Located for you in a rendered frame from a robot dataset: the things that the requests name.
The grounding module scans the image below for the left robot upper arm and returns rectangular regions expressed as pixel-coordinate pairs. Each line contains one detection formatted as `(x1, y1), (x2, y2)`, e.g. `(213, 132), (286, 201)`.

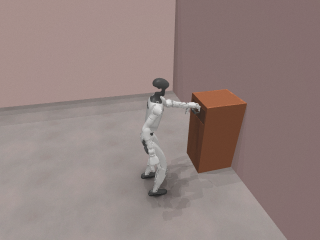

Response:
(153, 94), (173, 108)

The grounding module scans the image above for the left robot hand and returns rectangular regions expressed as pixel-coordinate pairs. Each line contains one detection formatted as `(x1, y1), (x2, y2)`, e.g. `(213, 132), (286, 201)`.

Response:
(185, 102), (201, 114)

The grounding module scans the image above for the robot left thigh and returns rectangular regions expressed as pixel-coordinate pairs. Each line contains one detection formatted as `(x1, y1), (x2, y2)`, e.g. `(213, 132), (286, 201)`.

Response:
(153, 133), (160, 147)

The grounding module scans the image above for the right robot upper arm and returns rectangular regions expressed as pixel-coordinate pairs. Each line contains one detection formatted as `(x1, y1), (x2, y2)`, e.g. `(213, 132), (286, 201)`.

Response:
(142, 104), (162, 133)

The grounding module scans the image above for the cabinet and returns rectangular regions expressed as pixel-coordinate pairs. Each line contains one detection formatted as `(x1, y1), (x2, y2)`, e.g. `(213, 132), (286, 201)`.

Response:
(187, 89), (247, 173)

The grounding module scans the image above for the right robot forearm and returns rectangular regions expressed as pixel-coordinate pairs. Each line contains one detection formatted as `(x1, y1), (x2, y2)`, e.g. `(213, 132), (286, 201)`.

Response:
(143, 128), (156, 157)

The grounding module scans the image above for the robot left foot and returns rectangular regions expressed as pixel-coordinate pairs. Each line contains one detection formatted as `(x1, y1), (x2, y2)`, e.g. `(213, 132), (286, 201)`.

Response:
(141, 172), (156, 179)

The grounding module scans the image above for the left robot forearm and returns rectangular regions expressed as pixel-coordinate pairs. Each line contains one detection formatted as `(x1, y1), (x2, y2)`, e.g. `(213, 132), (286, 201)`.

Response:
(171, 100), (189, 109)

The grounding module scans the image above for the right robot hand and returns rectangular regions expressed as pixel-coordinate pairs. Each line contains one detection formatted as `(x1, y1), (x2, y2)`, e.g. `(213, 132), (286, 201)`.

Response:
(149, 155), (161, 173)

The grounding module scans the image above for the drawer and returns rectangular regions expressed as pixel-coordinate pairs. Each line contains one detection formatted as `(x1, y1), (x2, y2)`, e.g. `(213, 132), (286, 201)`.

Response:
(192, 98), (206, 125)

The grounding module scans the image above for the handle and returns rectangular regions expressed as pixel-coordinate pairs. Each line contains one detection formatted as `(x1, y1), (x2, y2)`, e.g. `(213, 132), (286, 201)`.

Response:
(191, 108), (200, 114)

